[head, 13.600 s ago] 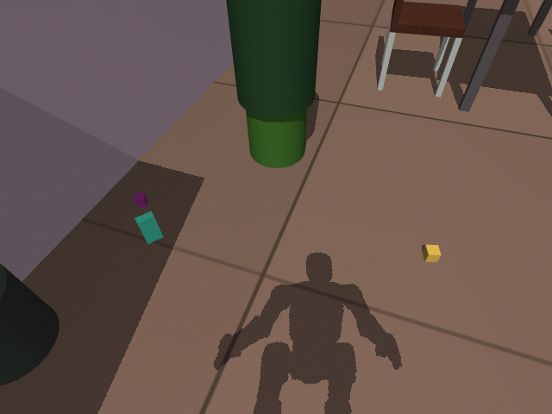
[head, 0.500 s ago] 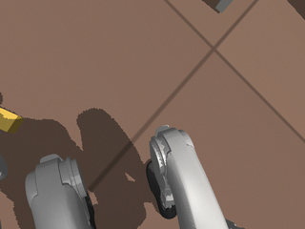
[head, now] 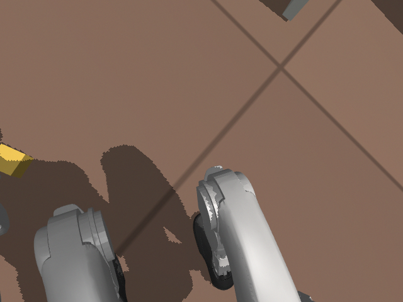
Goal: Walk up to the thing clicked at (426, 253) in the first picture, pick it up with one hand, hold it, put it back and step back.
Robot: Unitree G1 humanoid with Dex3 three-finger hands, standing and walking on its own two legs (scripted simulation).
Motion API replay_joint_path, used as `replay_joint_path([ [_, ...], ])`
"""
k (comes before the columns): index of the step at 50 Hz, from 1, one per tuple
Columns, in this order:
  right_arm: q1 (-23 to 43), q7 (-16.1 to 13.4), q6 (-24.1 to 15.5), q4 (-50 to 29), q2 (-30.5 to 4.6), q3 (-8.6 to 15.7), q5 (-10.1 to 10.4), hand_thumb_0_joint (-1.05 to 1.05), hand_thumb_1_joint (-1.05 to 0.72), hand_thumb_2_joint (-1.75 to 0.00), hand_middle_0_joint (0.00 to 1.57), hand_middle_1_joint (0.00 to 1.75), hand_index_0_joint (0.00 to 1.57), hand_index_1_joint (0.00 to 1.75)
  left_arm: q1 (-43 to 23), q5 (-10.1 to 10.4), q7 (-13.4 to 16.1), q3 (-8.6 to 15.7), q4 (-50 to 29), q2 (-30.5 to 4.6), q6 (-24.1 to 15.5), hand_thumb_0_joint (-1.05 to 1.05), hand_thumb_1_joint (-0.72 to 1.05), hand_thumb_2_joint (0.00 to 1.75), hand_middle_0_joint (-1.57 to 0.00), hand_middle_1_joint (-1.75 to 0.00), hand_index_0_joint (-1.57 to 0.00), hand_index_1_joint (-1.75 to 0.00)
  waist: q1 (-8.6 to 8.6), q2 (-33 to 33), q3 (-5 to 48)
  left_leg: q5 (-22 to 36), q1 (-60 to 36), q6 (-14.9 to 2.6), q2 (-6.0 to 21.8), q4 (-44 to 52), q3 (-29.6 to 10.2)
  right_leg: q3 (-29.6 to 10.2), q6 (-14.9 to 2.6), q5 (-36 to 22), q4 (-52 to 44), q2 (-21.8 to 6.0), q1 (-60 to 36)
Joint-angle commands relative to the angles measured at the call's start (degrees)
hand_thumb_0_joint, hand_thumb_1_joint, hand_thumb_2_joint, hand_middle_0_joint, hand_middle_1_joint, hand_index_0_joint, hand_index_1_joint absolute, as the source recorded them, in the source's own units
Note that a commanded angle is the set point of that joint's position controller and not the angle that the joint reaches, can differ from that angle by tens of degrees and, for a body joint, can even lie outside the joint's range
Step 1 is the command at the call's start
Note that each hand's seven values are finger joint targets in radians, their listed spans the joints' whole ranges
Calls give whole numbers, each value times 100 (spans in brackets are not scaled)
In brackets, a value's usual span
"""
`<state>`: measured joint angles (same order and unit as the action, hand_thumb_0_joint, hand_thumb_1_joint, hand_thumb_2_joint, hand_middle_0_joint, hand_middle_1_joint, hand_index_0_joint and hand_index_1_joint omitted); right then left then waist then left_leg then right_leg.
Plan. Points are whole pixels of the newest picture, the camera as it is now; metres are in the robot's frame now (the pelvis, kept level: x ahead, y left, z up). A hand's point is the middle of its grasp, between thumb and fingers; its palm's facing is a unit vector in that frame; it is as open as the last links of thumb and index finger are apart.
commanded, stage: rise first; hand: left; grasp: from above
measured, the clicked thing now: (11, 161) +0.45 +0.32 -0.30
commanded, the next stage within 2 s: none
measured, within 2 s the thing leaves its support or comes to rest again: neither
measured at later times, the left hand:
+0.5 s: hand out of the picture +0.42 +0.36 -0.18, palm faces -0.16 -0.38 -0.91, open 14.2 cm
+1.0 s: hand out of the picture +0.42 +0.36 -0.18, palm faces -0.17 -0.37 -0.91, open 14.2 cm
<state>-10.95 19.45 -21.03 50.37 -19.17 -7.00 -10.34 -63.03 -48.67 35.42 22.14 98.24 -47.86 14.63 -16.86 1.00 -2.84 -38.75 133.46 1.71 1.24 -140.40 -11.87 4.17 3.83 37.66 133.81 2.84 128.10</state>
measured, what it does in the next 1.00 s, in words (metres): stands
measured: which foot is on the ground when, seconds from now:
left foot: down 0.00-1.00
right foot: down 0.00-1.00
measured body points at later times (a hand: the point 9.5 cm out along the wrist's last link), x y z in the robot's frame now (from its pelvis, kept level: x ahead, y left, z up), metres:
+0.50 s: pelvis +0.00 +0.00 +0.00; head +0.25 +0.08 +0.36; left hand +0.43 +0.38 -0.13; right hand +0.00 -0.26 -0.08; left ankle +0.08 +0.14 -0.29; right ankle +0.11 -0.13 -0.29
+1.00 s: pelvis +0.00 +0.00 +0.00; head +0.25 +0.07 +0.37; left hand +0.43 +0.37 -0.13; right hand +0.00 -0.26 -0.08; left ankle +0.08 +0.14 -0.29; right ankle +0.11 -0.13 -0.29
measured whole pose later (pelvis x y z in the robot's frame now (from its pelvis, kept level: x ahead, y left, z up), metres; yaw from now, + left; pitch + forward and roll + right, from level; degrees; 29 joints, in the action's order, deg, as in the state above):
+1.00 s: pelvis +0.00 +0.00 +0.00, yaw +0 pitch +31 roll -10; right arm -11.1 20.1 -21.6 50.4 -19.9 -7.3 -10.8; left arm -63.6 -48.3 36.1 23.2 99.3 -49.2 15.1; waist -17.8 1.1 -4.1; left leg -38.6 132.7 2.2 1.3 -139.9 -12.2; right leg 4.5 3.8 37.2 133.3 2.9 127.7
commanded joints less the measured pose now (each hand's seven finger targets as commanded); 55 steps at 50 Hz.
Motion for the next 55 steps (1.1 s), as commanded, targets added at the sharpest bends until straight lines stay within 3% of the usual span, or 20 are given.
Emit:
replay_joint_path([
  [1, -1422, -4, -8, 114, -1547, 398, 1, 0, -91, -90, 20, 30, 20, 30, -1633, -102, 260, -122, -763, -1445, 18, 0, -61, 105, -10, -100, -7, -103, -119, -2209, 3800, 1106, -3033, -191, 76, 1441, 742, 691, -536, -1198, -1261, 85, -1809],
  [5, -1430, 18, 4, 170, -1607, 403, -6, 0, -91, -90, 20, 30, 20, 30, -1605, -113, 281, -171, -557, -1437, 54, 0, -61, 105, -10, -100, -7, -103, -202, -2084, 3579, 897, -2873, -225, 85, 1421, 713, 717, -519, -1052, -1324, 89, -1729],
  [8, -1528, 38, 0, 227, -1644, 383, -31, 0, -90, -90, 20, 30, 20, 30, -1530, -115, 290, 35, -546, -1650, 43, 0, -61, 103, -11, -100, -8, -103, -170, -2075, 3674, 978, -2845, -227, 76, 1442, 734, 712, -516, -1100, -1320, 81, -1903],
  [13, -1445, 22, -38, 169, -1651, 374, -39, 0, -91, -90, 20, 30, 20, 30, -1528, -109, 206, -135, -471, -1584, 27, 0, -61, 104, -11, -100, -8, -103, -260, -1952, 3447, 717, -2690, -261, 62, 1426, 736, 698, -495, -863, -1409, 105, -1840],
  [15, -1411, 21, -54, 115, -1636, 336, -44, 0, -91, -90, 20, 30, 20, 30, -1691, -114, 224, -213, -640, -1589, 5, 0, -61, 104, -11, -100, -8, -103, -254, -1929, 3582, 863, -2781, -265, 77, 1363, 735, 698, -490, -1007, -1391, 105, -1902],
  [19, -1475, 19, -40, 197, -1649, 355, -7, 0, -91, -90, 20, 30, 20, 30, -1492, -83, 290, 37, -543, -1764, 29, 0, -61, 104, -11, -99, -8, -102, -150, -2067, 3731, 867, -2904, -235, 97, 1434, 706, 725, -504, -1011, -1361, 107, -1927],
  [20, -1418, 26, -44, 118, -1631, 361, -20, 0, -91, -90, 20, 30, 20, 30, -1643, -110, 256, -147, -704, -1605, 17, 0, -61, 106, -11, -98, -7, -102, -195, -2224, 3696, 895, -2929, -217, 86, 1461, 729, 713, -521, -1039, -1352, 103, -1877],
  [23, -1479, 50, -20, 161, -1633, 390, -8, 0, -90, -90, 20, 30, 20, 30, -1447, -76, 267, 88, -764, -1728, 54, 0, -61, 104, -10, -100, -7, -103, -83, -2279, 3836, 1065, -3085, -190, 92, 1474, 702, 737, -529, -1168, -1279, 76, -1882],
  [25, -1392, 58, -27, 122, -1602, 412, -4, 0, -91, -90, 20, 30, 20, 30, -1514, -59, 231, -224, -662, -1318, 71, 0, -61, 105, -10, -100, -7, -103, -184, -2292, 3721, 996, -3083, -185, 94, 1491, 690, 749, -536, -1138, -1294, 99, -1740],
  [27, -1509, 58, -14, 184, -1669, 430, 2, 0, -91, -90, 20, 30, 20, 30, -1449, -93, 245, -54, -718, -1580, 72, 0, -61, 104, -10, -101, -7, -104, -161, -2217, 3649, 1004, -2984, -205, 89, 1477, 692, 732, -526, -1159, -1309, 100, -1786],
  [33, -1440, 70, -71, 212, -1690, 402, -34, 0, -91, -90, 20, 30, 20, 30, -1639, -98, 250, -192, -493, -1479, 35, 0, -61, 104, -11, -99, -8, -102, -338, -2060, 3323, 650, -2789, -233, 73, 1496, 676, 741, -514, -844, -1385, 87, -1639],
  [35, -1498, 51, -86, 225, -1707, 400, -21, 0, -91, -90, 20, 30, 20, 30, -1590, -86, 267, -94, -479, -1589, 12, 0, -61, 105, -10, -101, -7, -104, -280, -1971, 3461, 684, -2803, -240, 73, 1468, 683, 725, -509, -864, -1421, 100, -1810],
  [36, -1430, 67, -106, 163, -1670, 361, -35, 0, -90, -90, 20, 30, 20, 30, -1738, -97, 245, -237, -583, -1464, -5, 0, -61, 103, -10, -101, -8, -103, -304, -2000, 3478, 717, -2809, -249, 67, 1436, 697, 730, -507, -888, -1395, 91, -1751],
  [42, -1474, 42, -81, 198, -1681, 321, -28, 0, -91, -90, 20, 30, 20, 30, -1540, -80, 313, 37, -453, -1832, 32, 0, -60, 102, -10, -101, -8, -103, -181, -2014, 3648, 795, -2816, -241, 84, 1435, 712, 709, -496, -943, -1413, 92, -1939],
  [44, -1411, 43, -84, 173, -1660, 367, -38, 0, -91, -90, 20, 30, 20, 30, -1569, -92, 274, -94, -484, -1610, 31, 0, -61, 104, -10, -99, -7, -102, -237, -2217, 3533, 777, -2957, -202, 83, 1520, 705, 725, -518, -951, -1384, 87, -1796],
  [47, -1435, 48, -67, 145, -1672, 363, -12, 0, -90, -90, 20, 30, 20, 30, -1444, -69, 288, 29, -608, -1707, 35, 0, -61, 103, -10, -100, -7, -103, -128, -2149, 3775, 984, -2961, -216, 85, 1443, 721, 714, -518, -1136, -1340, 101, -1974],
  [49, -1430, 48, -64, 149, -1657, 365, -48, 0, -91, -90, 20, 30, 20, 30, -1510, -75, 259, -129, -578, -1567, 49, 0, -61, 104, -10, -101, -8, -104, -222, -2089, 3626, 965, -2850, -234, 74, 1424, 759, 686, -499, -1141, -1400, 111, -1999],
  [50, -1499, 57, -65, 171, -1669, 359, -48, 0, -91, -90, 20, 30, 20, 30, -1530, -77, 291, 11, -652, -1705, 40, 0, -61, 104, -10, -101, -7, -103, -218, -2031, 3667, 1001, -2812, -251, 83, 1381, 756, 686, -486, -1169, -1398, 104, -2052],
  [52, -1431, 51, -91, 179, -1695, 365, -53, 0, -91, -90, 20, 30, 20, 30, -1548, -31, 275, -124, -591, -1608, 41, 0, -61, 103, -11, -100, -9, -103, -272, -1968, 3539, 814, -2690, -266, 76, 1408, 766, 665, -483, -991, -1471, 121, -2026],
  [55, -1466, 26, -80, 182, -1653, 348, -36, 0, -91, -90, 20, 30, 20, 30, -1517, -50, 258, -36, -598, -1724, 15, 0, -60, 102, -12, -99, -9, -102, -202, -1968, 3584, 756, -2715, -256, 73, 1396, 755, 669, -492, -903, -1445, 108, -1964],
])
